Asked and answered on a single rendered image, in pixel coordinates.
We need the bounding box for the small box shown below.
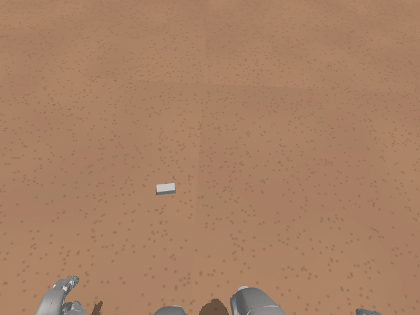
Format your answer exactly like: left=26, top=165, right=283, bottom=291
left=156, top=183, right=176, bottom=195

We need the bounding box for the left robot hand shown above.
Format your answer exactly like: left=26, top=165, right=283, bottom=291
left=35, top=276, right=87, bottom=315

